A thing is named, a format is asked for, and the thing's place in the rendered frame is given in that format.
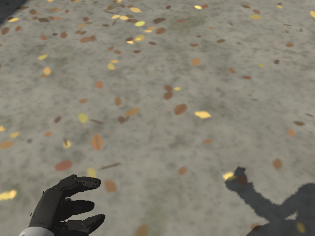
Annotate left robot forearm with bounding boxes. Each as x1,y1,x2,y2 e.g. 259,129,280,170
19,226,54,236

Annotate left robot hand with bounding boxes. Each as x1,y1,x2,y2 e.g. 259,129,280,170
29,174,105,236

